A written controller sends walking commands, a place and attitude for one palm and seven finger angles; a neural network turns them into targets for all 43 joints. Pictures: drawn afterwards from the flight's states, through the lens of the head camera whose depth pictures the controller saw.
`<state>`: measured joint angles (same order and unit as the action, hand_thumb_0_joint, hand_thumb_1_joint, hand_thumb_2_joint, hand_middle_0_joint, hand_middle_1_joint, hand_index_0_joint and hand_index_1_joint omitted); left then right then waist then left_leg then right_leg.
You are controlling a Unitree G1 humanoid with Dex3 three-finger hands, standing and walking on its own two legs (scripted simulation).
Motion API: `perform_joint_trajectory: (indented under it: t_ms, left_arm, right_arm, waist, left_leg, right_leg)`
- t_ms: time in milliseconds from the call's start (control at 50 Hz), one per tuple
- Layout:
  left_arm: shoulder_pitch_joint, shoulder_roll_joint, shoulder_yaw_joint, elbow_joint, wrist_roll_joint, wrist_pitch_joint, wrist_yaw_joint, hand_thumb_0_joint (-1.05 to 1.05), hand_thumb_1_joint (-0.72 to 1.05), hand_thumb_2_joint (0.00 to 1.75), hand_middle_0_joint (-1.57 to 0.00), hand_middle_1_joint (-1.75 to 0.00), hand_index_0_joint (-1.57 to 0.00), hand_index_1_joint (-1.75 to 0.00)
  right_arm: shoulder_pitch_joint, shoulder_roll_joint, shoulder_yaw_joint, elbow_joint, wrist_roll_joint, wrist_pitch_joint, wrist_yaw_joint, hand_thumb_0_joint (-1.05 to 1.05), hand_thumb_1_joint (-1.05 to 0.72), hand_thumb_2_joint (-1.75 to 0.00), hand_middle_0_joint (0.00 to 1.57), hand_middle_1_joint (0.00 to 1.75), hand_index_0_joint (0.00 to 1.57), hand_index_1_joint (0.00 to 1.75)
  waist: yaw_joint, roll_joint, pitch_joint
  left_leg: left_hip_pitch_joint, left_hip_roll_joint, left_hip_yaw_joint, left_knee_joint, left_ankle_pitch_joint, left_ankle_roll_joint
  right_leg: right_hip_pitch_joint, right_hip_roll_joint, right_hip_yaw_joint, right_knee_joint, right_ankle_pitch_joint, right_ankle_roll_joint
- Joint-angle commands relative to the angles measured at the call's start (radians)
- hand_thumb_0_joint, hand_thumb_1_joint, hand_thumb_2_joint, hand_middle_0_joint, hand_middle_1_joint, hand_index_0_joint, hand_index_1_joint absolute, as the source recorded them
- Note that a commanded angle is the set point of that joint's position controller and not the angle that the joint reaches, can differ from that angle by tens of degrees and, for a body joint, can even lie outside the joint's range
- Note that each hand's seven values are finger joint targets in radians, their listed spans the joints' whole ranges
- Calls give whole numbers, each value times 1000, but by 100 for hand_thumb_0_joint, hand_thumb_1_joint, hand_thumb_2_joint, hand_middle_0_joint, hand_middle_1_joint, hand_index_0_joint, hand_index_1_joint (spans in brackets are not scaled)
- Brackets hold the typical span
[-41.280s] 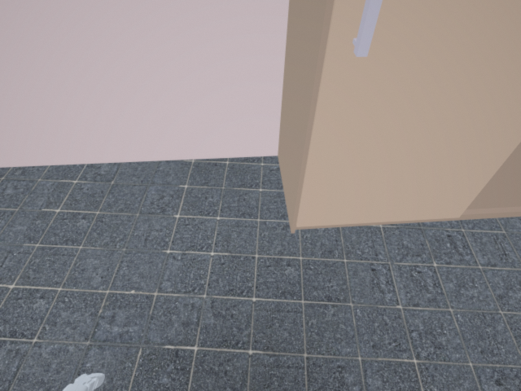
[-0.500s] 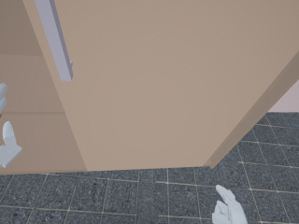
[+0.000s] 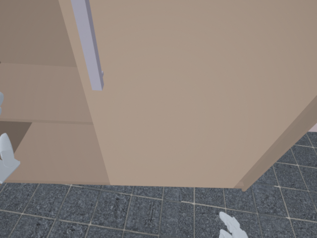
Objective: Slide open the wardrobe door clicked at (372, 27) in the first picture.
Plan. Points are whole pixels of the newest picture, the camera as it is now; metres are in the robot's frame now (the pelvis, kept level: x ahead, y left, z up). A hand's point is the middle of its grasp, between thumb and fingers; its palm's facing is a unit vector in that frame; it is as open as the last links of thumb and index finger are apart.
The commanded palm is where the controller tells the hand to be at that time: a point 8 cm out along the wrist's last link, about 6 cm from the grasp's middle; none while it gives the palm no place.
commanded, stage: let the arm hang, fingers relaxed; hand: left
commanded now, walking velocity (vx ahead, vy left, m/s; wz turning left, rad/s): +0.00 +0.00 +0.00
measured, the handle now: (92, 44) +0.51 +0.21 +0.23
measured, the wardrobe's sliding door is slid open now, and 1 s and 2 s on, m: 0.68 0.68 0.68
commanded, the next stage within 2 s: look to check the result in 1.20 s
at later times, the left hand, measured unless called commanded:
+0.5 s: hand out of the picture +0.08 +0.17 -0.18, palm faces +0.12 -0.98 -0.18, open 6.8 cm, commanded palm none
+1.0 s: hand out of the picture +0.05 +0.18 -0.17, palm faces +0.07 -0.98 -0.20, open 7.3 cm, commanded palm none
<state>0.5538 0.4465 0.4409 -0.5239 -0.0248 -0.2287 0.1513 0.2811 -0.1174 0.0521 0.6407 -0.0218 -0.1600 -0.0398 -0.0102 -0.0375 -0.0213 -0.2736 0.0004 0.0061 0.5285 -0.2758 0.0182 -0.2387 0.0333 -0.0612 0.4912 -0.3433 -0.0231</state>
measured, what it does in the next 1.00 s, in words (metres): stands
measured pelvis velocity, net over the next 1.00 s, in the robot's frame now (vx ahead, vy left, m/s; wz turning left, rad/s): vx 0.04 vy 0.01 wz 0.04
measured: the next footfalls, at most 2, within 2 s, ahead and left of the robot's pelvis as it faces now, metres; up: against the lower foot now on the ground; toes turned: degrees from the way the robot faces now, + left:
none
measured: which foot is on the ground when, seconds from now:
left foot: down 0.00-1.00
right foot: down 0.00-1.00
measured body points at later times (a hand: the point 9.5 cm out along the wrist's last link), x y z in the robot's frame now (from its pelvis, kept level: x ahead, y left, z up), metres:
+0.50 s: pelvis +0.04 -0.01 -0.01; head +0.09 +0.01 +0.44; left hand +0.07 +0.22 -0.17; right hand +0.11 -0.26 -0.15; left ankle -0.01 +0.09 -0.74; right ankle -0.01 -0.10 -0.74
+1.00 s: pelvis +0.04 +0.01 +0.01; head +0.05 +0.01 +0.46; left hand +0.04 +0.23 -0.15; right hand +0.04 -0.21 -0.16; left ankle -0.01 +0.09 -0.74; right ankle -0.01 -0.10 -0.74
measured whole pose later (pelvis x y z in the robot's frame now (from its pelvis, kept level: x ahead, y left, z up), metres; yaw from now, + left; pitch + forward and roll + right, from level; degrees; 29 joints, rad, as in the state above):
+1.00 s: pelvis +0.04 +0.01 +0.01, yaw +2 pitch -1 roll +0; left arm 0.25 0.15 0.00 1.12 0.00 0.00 0.04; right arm 0.29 -0.14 0.01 1.13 -0.01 -0.01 -0.05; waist 0.00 0.00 0.02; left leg -0.11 -0.04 0.04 0.40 -0.29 0.05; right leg -0.10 0.01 0.00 0.40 -0.29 -0.01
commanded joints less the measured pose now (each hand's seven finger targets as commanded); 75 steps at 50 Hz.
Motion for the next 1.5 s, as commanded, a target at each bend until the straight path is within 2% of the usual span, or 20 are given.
perform_joint_trajectory:
  t_ms: [0, 20, 60, 80, 100, 120, 160, 180, 220, 260, 280, 320, 340, 380, 420, 460, 520, 680, 1100, 1480]
  left_arm:
    - [-120, 118, 84, -4, -12, -26, 5, 0, 90, 90, -20, -30, -20, -30]
    - [-126, 90, 54, 8, -19, -16, 0, 0, 90, 90, -20, -30, -20, -30]
    - [-148, 96, 40, -36, -22, -16, 5, 0, 90, 90, -20, -30, -20, -30]
    - [-158, -98, -307, 652, 83, 145, -117, 0, 90, 90, -20, -30, -20, -30]
    - [-105, -160, -315, 670, 76, 216, -138, 0, 90, 90, -20, -30, -20, -30]
    - [-125, -182, -326, 692, 61, 232, -141, 0, 90, 90, -20, -30, -20, -30]
    - [-196, -182, -340, 773, 53, 244, -139, 0, 90, 90, -20, -30, -20, -30]
    - [-233, -180, -347, 822, 52, 242, -139, 0, 90, 90, -20, -30, -20, -30]
    - [-285, -160, -359, 949, 50, 242, -135, 0, 90, 90, -20, -30, -20, -30]
    - [-244, -137, -364, 1101, 50, 236, -133, 0, 90, 90, -20, -30, -20, -30]
    - [-225, -109, -366, 1174, 52, 223, -130, 0, 90, 90, -20, -30, -20, -30]
    - [-204, -76, -372, 1285, 47, 200, -124, 0, 90, 90, -20, -30, -20, -30]
    - [-217, -84, -380, 1327, 47, 199, -122, 0, 90, 90, -20, -30, -20, -30]
    - [-242, -137, -364, 1350, 56, 199, -115, 0, 90, 90, -20, -30, -20, -30]
    - [-284, -137, -372, 1375, 47, 205, -111, 0, 90, 90, -20, -30, -20, -30]
    - [-294, -157, -388, 1402, 36, 214, -112, 0, 90, 90, -20, -30, -20, -30]
    - [-272, -164, -399, 1465, 29, 220, -112, 0, 90, 90, -20, -30, -20, -30]
    - [-258, -185, -420, 1568, 27, 221, -114, 0, 90, 90, -20, -30, -20, -30]
    - [-211, -216, -424, 1640, 30, 221, -110, 0, 90, 90, -20, -30, -20, -30]
    - [-207, -221, -420, 1661, 31, 218, -111, 0, 90, 90, -20, -30, -20, -30]
  right_arm:
    - [-108, -203, -89, -132, 1, -14, -29, 0, -90, -90, 20, 30, 20, 30]
    - [-92, -204, -95, -123, 16, -10, -25, 0, -90, -90, 20, 30, 20, 30]
    - [-118, -207, -91, -134, 23, -3, -26, 0, -90, -90, 20, 30, 20, 30]
    - [-108, -303, -137, 74, 7, -13, 59, 0, -90, -90, 20, 30, 20, 30]
    - [-51, -232, -141, 61, 8, 33, 47, 0, -90, -90, 20, 30, 20, 30]
    - [-26, -229, -124, 51, 12, 67, 36, 0, -90, -90, 20, 30, 20, 30]
    - [-57, -270, -113, 36, -5, 96, 21, 0, -90, -90, 20, 30, 20, 30]
    - [-64, -284, -110, 35, -19, 101, 17, 0, -90, -90, 20, 30, 20, 30]
    - [-74, -283, -102, 65, -29, 109, 13, 0, -90, -90, 20, 30, 20, 30]
    - [-118, -261, -93, 97, -18, 123, 12, 0, -90, -90, 20, 30, 20, 30]
    - [-108, -225, -88, 117, -9, 126, 13, 0, -90, -90, 20, 30, 20, 30]
    - [-76, -175, -86, 146, -3, 134, 7, 0, -90, -90, 20, 30, 20, 30]
    - [-74, -166, -89, 170, 0, 141, 2, 0, -90, -90, 20, 30, 20, 30]
    - [-49, -135, -99, 198, -7, 152, -2, 0, -90, -90, 20, 30, 20, 30]
    - [-3, -131, -96, 226, -2, 157, 2, 0, -90, -90, 20, 30, 20, 30]
    - [14, -154, -92, 265, -3, 156, -2, 0, -90, -90, 20, 30, 20, 30]
    - [31, -155, -82, 317, 3, 153, -13, 0, -90, -90, 20, 30, 20, 30]
    - [47, -151, -72, 398, 6, 150, -15, 0, -90, -90, 20, 30, 20, 30]
    - [84, -106, -63, 483, 9, 142, -16, 0, -90, -90, 20, 30, 20, 30]
    - [83, -120, -72, 484, 10, 135, -19, 0, -90, -90, 20, 30, 20, 30]
  waist:
    - [-17, -13, -9]
    - [-14, -99, -31]
    - [-10, -113, -38]
    - [-65, -51, -7]
    - [-45, -23, -103]
    - [-27, -13, -120]
    - [-9, 9, -71]
    - [1, -2, -51]
    - [10, 57, -60]
    - [51, 101, -95]
    - [44, 50, -128]
    - [31, -74, -171]
    - [26, -45, -156]
    - [12, 62, -119]
    - [-9, 20, -85]
    - [-10, 60, -59]
    - [-1, 152, -79]
    - [5, 13, 15]
    - [11, 41, 122]
    - [5, 51, 79]
  left_leg:
    - [-144, 54, -45, 45, -67, 11]
    - [-91, 31, -38, 108, -47, 7]
    - [-39, 36, -30, 86, 17, 7]
    - [-93, 91, -59, 196, 288, 2]
    - [29, 74, -76, 155, 491, 3]
    - [27, 124, -133, 97, 627, 37]
    - [-32, 239, -323, -37, 663, 148]
    - [-32, 266, -368, -67, 701, 184]
    - [37, 251, -348, -69, 817, 187]
    - [-2, 146, -210, -16, 666, 110]
    - [-24, 59, -123, 46, 503, 48]
    - [-112, -18, -26, 140, 41, -12]
    - [-114, -19, -25, 177, -135, -16]
    - [-98, -4, -25, 179, -129, -10]
    - [-21, 25, -24, 47, 19, -3]
    - [125, 83, -56, -39, 371, 20]
    - [182, 118, -88, -27, 566, 41]
    - [156, 108, -77, -136, 386, 39]
    - [130, 97, -69, -200, 256, 43]
    - [147, 102, -81, -199, 250, 48]
  right_leg:
    - [56, -201, 311, -186, -6, -96]
    - [16, -230, 361, -196, -16, -116]
    - [18, -252, 317, -166, 131, -123]
    - [-44, -285, 109, 67, 589, -87]
    - [-52, -198, 99, 152, 667, -69]
    - [-57, -153, 25, 210, 544, -30]
    - [-93, -62, 22, 321, 119, 16]
    - [-113, -53, 59, 341, -30, 19]
    - [-115, -55, 89, 299, -60, 27]
    - [72, -69, 98, 83, 199, 19]
    - [164, -126, 174, 26, 452, -8]
    - [318, -288, 323, 1, 1002, -100]
    - [310, -315, 341, -9, 1036, -141]
    - [261, -304, 308, -15, 980, -167]
    - [211, -256, 231, -5, 881, -131]
    - [93, -157, 146, -25, 627, -48]
    - [113, -123, 112, -51, 505, -19]
    - [119, -120, 115, -112, 400, -20]
    - [79, -119, 129, -150, 263, -17]
    - [72, -121, 128, -137, 250, -14]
